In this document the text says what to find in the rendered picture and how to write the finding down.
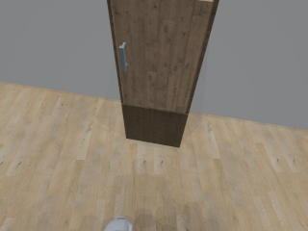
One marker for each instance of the left robot thigh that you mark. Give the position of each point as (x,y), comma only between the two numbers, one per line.
(119,224)

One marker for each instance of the handle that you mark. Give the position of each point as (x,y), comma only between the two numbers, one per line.
(122,57)

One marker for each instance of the cupboard door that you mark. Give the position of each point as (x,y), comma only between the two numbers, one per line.
(163,39)

